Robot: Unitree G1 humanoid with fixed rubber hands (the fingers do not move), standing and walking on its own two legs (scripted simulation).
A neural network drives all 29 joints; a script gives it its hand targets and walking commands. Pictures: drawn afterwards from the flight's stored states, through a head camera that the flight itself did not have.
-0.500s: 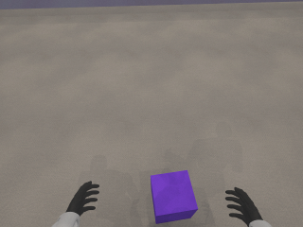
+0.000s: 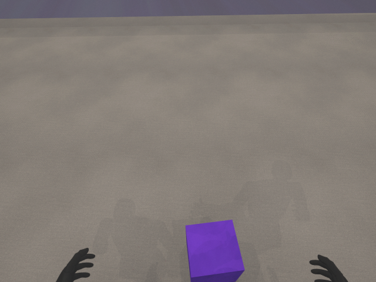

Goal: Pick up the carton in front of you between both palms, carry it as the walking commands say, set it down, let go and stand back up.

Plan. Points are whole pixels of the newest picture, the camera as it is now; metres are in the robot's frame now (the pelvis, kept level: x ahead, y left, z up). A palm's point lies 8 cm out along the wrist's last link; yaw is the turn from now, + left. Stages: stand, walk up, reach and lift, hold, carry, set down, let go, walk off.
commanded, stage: stand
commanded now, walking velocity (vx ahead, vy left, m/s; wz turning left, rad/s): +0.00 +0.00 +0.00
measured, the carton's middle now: (211, 254) +0.34 -0.07 -0.64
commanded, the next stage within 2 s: none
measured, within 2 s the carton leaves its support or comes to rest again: neither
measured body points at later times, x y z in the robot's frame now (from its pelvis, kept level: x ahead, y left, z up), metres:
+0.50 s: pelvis -0.01 -0.01 +0.01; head -0.01 -0.01 +0.46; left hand +0.11 +0.30 -0.10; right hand +0.11 -0.31 -0.10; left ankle -0.07 +0.11 -0.73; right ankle +0.00 -0.12 -0.73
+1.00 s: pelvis -0.02 -0.01 +0.01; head -0.03 -0.01 +0.46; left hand +0.08 +0.30 -0.10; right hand +0.08 -0.32 -0.10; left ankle -0.07 +0.11 -0.73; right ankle +0.00 -0.12 -0.73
